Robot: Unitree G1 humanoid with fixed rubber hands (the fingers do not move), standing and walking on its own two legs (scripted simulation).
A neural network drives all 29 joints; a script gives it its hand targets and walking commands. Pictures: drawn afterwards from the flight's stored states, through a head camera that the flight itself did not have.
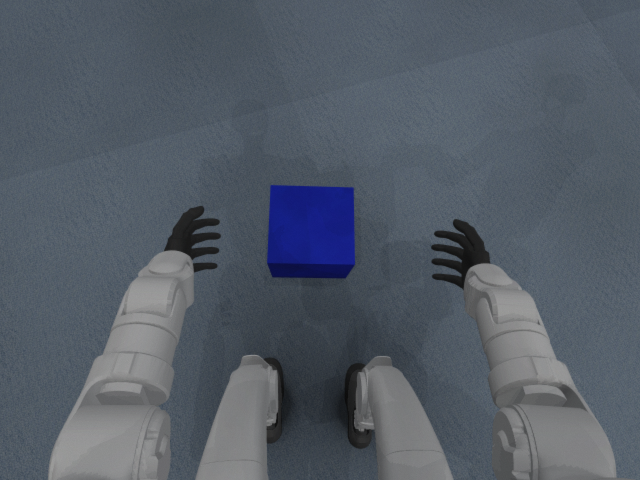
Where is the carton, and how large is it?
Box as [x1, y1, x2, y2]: [267, 185, 354, 277]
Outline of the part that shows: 271,185 267,263 272,276 345,277 354,264 353,187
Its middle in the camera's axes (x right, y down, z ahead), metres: -0.03 -0.01 +1.04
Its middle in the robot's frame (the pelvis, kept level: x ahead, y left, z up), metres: +0.54 -0.01 -0.59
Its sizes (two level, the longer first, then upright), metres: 0.209 0.199 0.195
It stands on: the floor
